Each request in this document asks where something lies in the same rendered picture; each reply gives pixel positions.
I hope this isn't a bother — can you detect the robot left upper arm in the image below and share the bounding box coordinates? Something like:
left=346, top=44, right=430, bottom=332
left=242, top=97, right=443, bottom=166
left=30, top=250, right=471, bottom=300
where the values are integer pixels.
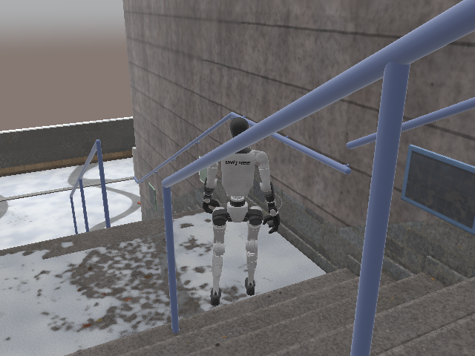
left=206, top=163, right=218, bottom=188

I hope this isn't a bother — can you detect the left robot forearm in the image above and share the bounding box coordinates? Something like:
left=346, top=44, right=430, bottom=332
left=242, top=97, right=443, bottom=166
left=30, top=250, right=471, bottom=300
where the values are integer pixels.
left=203, top=178, right=214, bottom=203

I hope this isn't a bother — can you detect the robot right hand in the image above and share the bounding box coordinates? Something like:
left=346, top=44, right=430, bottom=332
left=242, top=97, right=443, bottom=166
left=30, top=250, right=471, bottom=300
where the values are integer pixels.
left=263, top=214, right=280, bottom=234

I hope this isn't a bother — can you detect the robot left hand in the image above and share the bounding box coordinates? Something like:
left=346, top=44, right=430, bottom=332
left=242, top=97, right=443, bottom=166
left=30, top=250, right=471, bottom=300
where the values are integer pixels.
left=203, top=200, right=220, bottom=214

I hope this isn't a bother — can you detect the right robot forearm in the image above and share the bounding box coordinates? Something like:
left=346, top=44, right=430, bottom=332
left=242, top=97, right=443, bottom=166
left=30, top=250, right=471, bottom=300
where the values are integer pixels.
left=264, top=181, right=278, bottom=216

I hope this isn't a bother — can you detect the robot right upper arm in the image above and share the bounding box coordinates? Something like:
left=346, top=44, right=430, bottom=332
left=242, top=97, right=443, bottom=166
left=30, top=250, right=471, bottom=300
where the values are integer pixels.
left=254, top=150, right=272, bottom=192

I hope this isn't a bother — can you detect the left robot shin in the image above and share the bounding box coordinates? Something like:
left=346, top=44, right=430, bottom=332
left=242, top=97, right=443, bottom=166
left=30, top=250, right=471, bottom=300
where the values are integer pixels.
left=212, top=243, right=223, bottom=296

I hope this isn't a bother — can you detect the right robot thigh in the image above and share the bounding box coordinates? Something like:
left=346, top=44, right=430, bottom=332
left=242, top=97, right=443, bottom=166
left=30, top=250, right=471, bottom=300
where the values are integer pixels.
left=246, top=206, right=263, bottom=253

